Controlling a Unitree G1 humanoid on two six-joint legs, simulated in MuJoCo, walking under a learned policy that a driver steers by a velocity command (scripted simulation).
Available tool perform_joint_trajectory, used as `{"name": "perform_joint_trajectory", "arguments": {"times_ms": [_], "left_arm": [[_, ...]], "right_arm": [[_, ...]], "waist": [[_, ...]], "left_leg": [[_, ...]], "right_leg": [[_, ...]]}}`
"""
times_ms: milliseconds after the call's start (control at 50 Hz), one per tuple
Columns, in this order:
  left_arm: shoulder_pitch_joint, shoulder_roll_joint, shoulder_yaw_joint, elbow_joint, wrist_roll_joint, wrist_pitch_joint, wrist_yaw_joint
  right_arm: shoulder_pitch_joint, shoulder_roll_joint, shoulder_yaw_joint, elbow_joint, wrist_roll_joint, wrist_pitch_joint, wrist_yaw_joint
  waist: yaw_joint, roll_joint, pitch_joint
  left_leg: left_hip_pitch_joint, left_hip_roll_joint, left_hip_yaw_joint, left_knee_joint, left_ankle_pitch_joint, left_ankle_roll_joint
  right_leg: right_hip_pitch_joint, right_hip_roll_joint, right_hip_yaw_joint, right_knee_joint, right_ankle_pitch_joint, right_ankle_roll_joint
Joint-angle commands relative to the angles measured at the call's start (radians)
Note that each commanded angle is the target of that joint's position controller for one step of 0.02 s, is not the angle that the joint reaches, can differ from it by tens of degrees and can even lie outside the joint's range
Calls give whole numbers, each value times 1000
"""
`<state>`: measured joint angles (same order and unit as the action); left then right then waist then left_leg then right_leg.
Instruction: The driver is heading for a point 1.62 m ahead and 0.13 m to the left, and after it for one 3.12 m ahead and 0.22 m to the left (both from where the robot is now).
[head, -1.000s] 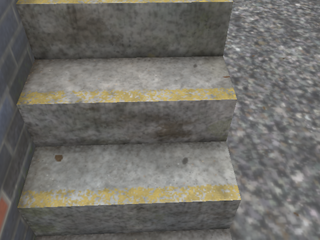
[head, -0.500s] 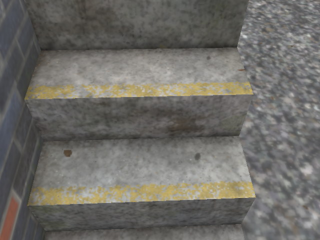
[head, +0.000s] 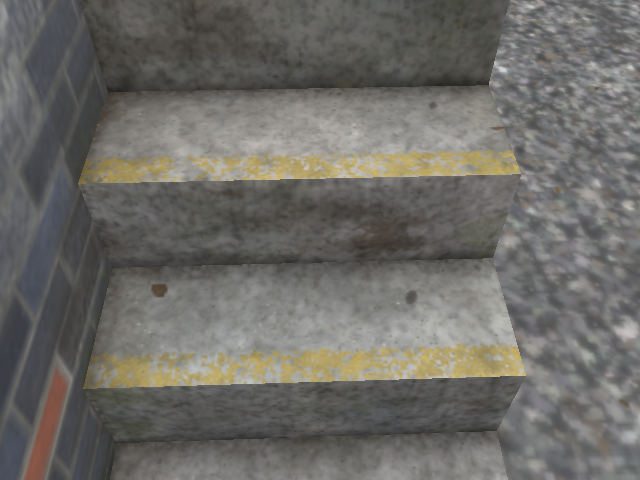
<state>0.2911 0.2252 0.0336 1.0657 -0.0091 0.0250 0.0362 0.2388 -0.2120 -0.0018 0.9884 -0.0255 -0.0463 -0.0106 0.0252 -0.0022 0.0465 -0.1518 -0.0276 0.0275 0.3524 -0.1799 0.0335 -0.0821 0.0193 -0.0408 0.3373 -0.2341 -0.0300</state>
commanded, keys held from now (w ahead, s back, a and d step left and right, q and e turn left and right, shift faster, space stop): no key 0.44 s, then w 0.56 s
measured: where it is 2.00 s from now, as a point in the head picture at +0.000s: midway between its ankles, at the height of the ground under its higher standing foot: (307, 427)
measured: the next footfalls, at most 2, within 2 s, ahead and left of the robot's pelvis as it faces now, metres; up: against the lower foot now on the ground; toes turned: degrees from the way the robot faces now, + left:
left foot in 1.20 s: +0.30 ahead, +0.20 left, +0.20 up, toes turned +12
right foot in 2.00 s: +0.64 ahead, -0.08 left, +0.41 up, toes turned +2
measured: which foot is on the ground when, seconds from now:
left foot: down 0.00-0.82, up 0.84-1.00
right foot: down 0.00-1.00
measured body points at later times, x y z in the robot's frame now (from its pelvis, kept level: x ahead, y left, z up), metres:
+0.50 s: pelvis +0.00 +0.01 +0.00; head +0.01 +0.01 +0.45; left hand -0.02 +0.26 -0.15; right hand +0.05 -0.23 -0.15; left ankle +0.01 +0.10 -0.75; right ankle -0.03 -0.10 -0.75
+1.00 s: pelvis +0.08 +0.00 -0.01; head +0.10 +0.01 +0.44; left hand +0.01 +0.25 -0.16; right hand +0.22 -0.24 -0.12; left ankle +0.06 +0.11 -0.59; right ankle -0.03 -0.10 -0.75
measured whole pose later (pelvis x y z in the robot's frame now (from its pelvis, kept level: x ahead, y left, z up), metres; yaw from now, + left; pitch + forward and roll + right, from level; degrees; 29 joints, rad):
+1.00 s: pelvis +0.08 +0.00 -0.01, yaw +1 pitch +1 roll +0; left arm 0.42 0.22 0.04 1.07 0.00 -0.06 0.03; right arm 0.18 -0.22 -0.01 0.84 0.04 -0.09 0.00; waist 0.04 -0.01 0.00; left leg -0.71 0.04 0.03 1.53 -0.59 0.05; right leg 0.03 0.02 -0.05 0.27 -0.32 -0.03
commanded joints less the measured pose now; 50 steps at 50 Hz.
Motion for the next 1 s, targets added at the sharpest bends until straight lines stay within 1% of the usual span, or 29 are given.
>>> {"name": "perform_joint_trajectory", "arguments": {"times_ms": [20, 380, 400, 440, 460, 480, 500, 540, 560, 580, 600, 620, 640, 660, 700, 720, 740, 780, 800, 820, 840, 860, 880, 900, 920, 940, 960, 980, 1000], "left_arm": [[46, 114, 24, -21, 0, -1, 3], [80, 103, 36, 3, -3, 0, 10], [80, 108, 38, 6, -5, 2, 12], [82, 107, 39, 8, -5, 3, 13], [88, 93, 36, 12, -4, 3, 14], [55, 1, -9, 10, 38, -29, -4], [44, 5, -10, 10, 36, -43, -12], [15, 47, -12, 3, 31, -60, -16], [35, 151, 27, 1, -30, -49, -5], [45, 154, 27, -5, -35, -43, 6], [51, 122, 22, -12, -29, -39, 12], [59, 102, 21, -17, -25, -38, 15], [52, 84, 19, -26, -23, -41, 16], [47, 57, 14, -37, -18, -51, 13], [47, 62, 16, -47, -22, -68, 5], [47, 66, 16, -49, -23, -74, 1], [67, 68, 16, -43, -25, -87, -1], [108, 121, 33, -28, -33, -98, -5], [149, 148, 45, -20, -34, -96, -5], [206, 149, 52, -17, -21, -89, -9], [246, 150, 55, -11, -17, -86, -12], [266, 158, 56, -9, 2, -91, -14], [278, 154, 49, -5, 18, -103, -14], [196, 155, 46, -27, 19, -120, -15], [183, 118, 31, -25, 13, -122, -16], [175, 86, 17, -19, 5, -117, -13], [183, 107, 20, -13, 11, -95, -8], [178, 112, 18, -15, 19, -75, -4], [143, 131, 18, -23, 13, -63, 4]], "right_arm": [[34, -100, -18, -34, -1, -6, -10], [71, -87, -17, -54, 3, -7, -11], [63, -84, -16, -56, -4, -4, -11], [68, -85, -16, -57, -3, -3, -11], [75, -76, -13, -53, -4, -1, -13], [86, -11, 8, -39, 2, 17, -44], [79, -40, 5, -44, 1, 25, -55], [56, -78, -1, -58, -4, 27, -55], [32, -174, -30, -78, -2, 17, -42], [23, -145, -30, -84, 6, 8, -36], [24, -112, -24, -88, 13, 0, -34], [38, -101, -25, -87, 19, -6, -33], [52, -100, -28, -87, 20, -11, -31], [58, -88, -27, -93, 21, -18, -30], [52, -94, -32, -111, 17, -26, -27], [37, -87, -31, -125, 15, -28, -25], [18, -92, -32, -145, 19, -34, -18], [8, -76, -29, -167, 18, -46, -6], [5, -63, -24, -174, 18, -55, 1], [2, -41, -13, -170, 23, -64, 6], [-4, -45, -10, -166, 34, -65, 8], [-3, -83, -25, -155, 61, -54, 3], [-12, -98, -34, -152, 82, -41, 0], [-65, -102, -39, -187, 101, -45, 2], [-119, -86, -32, -213, 110, -57, 1], [-162, -91, -32, -240, 97, -66, 5], [-127, -36, -14, -230, 58, -65, 9], [-69, 14, 1, -206, 54, -50, 19], [-74, 22, 12, -217, 56, -39, 25]], "waist": [[-2, 7, 19], [4, 3, 14], [3, 7, 20], [3, 8, 18], [2, 12, -1], [-11, -15, -17], [-6, -1, 5], [-9, 17, 23], [0, 69, 48], [4, 67, 42], [8, 60, 52], [5, 57, 60], [0, 61, 68], [0, 62, 55], [2, 56, 35], [5, 38, 22], [16, 7, 2], [21, -87, -49], [32, -144, -73], [56, -194, -84], [76, -215, -54], [75, -165, 7], [71, -104, 45], [27, -39, 107], [19, -59, 145], [18, -64, 131], [13, -69, 65], [-4, -114, 27], [-16, -98, 46]], "left_leg": [[-19, 88, -100, -80, 24, -1], [-26, 82, -107, -76, 47, 8], [-27, 84, -111, -82, 46, 8], [-22, 84, -113, -82, 52, 9], [-9, 83, -116, -98, -10, 9], [48, 156, -172, -137, -28, 14], [41, 152, -179, -142, -77, 14], [33, 144, -179, -152, -107, 17], [-4, 65, -132, -122, -190, 23], [-29, 66, -136, -120, -255, 38], [-48, 72, -150, -122, -315, 55], [-52, 79, -169, -118, -362, 74], [-49, 95, -199, -116, -387, 95], [-38, 112, -225, -111, -384, 114], [-18, 126, -250, -88, -312, 136], [-18, 118, -237, -60, -224, 138], [-28, 101, -204, -17, -96, 127], [-65, 25, -74, 139, 149, 91], [-134, -5, -22, 243, 167, 66], [-265, -24, 15, 369, 59, 46], [-402, -35, 48, 532, -274, 29], [-542, -10, 33, 861, -496, 9], [-677, 23, -32, 1149, -557, 14], [-821, 79, -143, 1180, -481, 37], [-921, 98, -146, 1180, -431, 49], [-927, 111, -81, 1138, -386, 48], [-830, 99, 5, 1185, -371, 34], [-768, 91, 58, 1308, -433, 7], [-791, 111, 56, 1381, -451, -8]], "right_leg": [[-43, -99, 92, -54, 139, -15], [-45, -103, 96, -42, 161, -13], [-50, -103, 99, -48, 153, -14], [-48, -104, 100, -49, 156, -13], [-44, -99, 94, -57, 112, -14], [-66, -121, 91, -101, 73, -14], [-59, -115, 96, -116, 51, -14], [-59, -113, 91, -122, 43, -19], [-77, -71, 61, -59, -26, -23], [-96, -60, 49, -29, -95, -32], [-122, -53, 49, -11, -139, -42], [-151, -47, 47, 15, -167, -51], [-186, -45, 46, 47, -170, -56], [-200, -48, 42, 76, -143, -58], [-210, -51, 44, 115, -64, -61], [-193, -56, 51, 120, 17, -60], [-149, -62, 59, 111, 107, -64], [-34, -86, 98, 102, 350, -82], [50, -115, 148, 80, 453, -111], [170, -183, 248, 42, 515, -166], [235, -306, 372, -23, 572, -246], [235, -420, 454, -59, 596, -336], [237, -463, 462, -85, 513, -368], [254, -431, 390, -79, 486, -295], [278, -389, 320, -103, 554, -232], [277, -335, 234, -130, 569, -183], [229, -294, 171, -134, 625, -180], [179, -275, 133, -122, 648, -191], [125, -284, 124, -141, 640, -200]]}}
